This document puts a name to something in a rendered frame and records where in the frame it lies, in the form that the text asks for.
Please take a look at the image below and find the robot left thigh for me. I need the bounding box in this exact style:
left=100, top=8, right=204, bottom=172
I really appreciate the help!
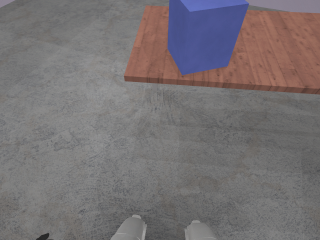
left=110, top=217, right=147, bottom=240

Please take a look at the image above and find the robot left shin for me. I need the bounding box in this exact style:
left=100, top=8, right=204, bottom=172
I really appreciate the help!
left=132, top=214, right=141, bottom=219

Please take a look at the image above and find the carton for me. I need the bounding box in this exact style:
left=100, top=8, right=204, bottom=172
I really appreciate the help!
left=167, top=0, right=249, bottom=75

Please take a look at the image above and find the table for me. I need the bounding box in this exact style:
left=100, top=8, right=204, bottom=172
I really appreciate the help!
left=124, top=5, right=320, bottom=95

